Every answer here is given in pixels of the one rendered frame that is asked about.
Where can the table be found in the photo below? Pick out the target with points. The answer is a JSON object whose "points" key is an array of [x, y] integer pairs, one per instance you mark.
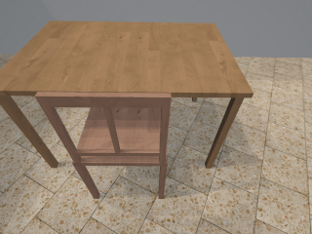
{"points": [[184, 59]]}

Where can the chair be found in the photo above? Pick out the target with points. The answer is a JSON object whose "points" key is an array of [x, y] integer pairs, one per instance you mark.
{"points": [[122, 129]]}

